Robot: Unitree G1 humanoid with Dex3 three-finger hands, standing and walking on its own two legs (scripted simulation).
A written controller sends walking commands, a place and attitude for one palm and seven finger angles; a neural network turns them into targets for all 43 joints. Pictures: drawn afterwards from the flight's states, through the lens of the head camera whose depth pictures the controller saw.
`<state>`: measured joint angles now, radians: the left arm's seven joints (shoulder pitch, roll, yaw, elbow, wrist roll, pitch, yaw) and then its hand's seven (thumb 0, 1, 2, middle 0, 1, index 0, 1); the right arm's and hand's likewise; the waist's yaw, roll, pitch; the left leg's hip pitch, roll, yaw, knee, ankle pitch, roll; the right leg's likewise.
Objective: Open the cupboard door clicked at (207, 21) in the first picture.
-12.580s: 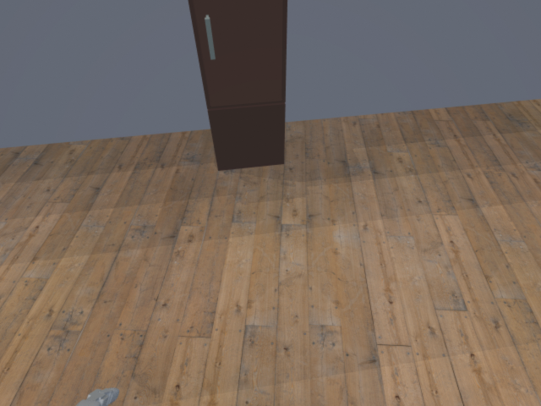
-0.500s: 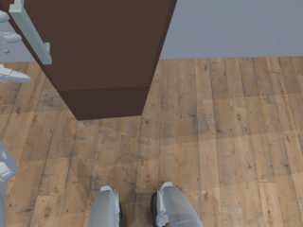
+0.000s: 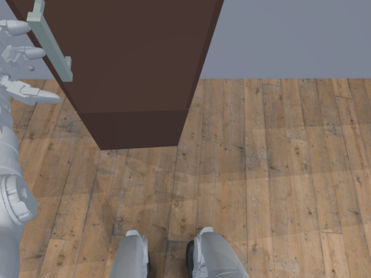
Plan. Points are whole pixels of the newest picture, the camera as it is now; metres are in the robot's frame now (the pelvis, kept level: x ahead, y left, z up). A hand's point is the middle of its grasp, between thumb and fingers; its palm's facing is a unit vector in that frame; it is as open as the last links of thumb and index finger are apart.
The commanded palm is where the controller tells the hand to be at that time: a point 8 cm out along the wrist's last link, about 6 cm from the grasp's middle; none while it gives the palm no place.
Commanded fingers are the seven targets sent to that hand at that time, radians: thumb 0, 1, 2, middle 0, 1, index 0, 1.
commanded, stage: slide the fingers in behind the handle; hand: left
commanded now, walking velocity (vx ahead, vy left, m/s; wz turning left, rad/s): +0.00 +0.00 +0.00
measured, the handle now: (54, 44) +0.56 +0.23 +0.07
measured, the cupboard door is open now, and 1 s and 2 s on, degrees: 0 0 0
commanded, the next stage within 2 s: move the hooked fingers beside the handle in 0.94 s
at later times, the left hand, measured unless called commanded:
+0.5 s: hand (39, 71) +0.50 +0.26 +0.06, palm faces +0.13 -0.99 +0.00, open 15.0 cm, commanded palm +0.50 +0.24 +0.06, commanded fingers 0.00 -0.50 0.30 -0.30 -1.20 -0.30 -1.20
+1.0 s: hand (44, 73) +0.50 +0.25 +0.06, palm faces +0.16 -0.99 -0.02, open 15.4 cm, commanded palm +0.49 +0.23 +0.06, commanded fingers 0.00 -0.50 0.30 -0.30 -1.20 -0.30 -1.20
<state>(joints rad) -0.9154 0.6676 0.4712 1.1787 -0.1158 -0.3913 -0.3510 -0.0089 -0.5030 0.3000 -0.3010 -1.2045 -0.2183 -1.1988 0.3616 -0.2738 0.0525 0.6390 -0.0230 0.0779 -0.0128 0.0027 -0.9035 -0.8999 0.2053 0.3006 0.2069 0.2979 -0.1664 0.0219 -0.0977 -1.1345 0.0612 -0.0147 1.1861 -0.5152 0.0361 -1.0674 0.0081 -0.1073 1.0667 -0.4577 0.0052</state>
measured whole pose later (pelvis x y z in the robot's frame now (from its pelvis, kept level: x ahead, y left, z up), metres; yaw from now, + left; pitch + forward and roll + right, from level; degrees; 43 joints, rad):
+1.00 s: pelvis +0.00 +0.00 +0.00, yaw +3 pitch +26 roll -6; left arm -0.96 0.52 0.28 1.21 -0.15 -0.45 -0.17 -0.01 -0.50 0.30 -0.30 -1.20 0.00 -1.15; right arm 0.35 -0.25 0.03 0.70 -0.05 0.05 0.02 0.00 -0.90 -0.90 0.20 0.30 0.21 0.30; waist -0.13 0.02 -0.11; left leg -1.13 0.02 -0.06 1.19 -0.50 0.03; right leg -1.04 -0.02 -0.15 1.08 -0.47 0.00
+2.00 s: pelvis +0.01 +0.00 +0.01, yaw +0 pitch +25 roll -5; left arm -0.85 0.62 0.45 1.16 -0.13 -0.44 -0.34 -0.01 -0.50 0.30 -0.30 -1.20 -0.14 -1.15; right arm 0.34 -0.26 0.05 0.66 -0.02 0.08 -0.01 0.00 -0.90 -0.90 0.20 0.30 0.21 0.30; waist -0.15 0.03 -0.10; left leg -1.08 0.06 -0.01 1.16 -0.52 0.03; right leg -1.02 0.01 -0.10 1.05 -0.47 0.01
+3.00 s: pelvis -0.01 +0.00 -0.01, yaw -1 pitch +28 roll -6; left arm -0.95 0.79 0.55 1.23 -0.10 -0.36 -0.47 -0.01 -0.50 0.30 -0.30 -1.20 -0.30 -1.20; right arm 0.35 -0.29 0.08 0.62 -0.01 0.06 -0.04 0.00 -0.90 -0.90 0.21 0.30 0.21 0.30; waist -0.19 0.03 -0.09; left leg -1.19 0.07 -0.01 1.23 -0.52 0.04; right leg -1.13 0.02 -0.09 1.10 -0.45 0.01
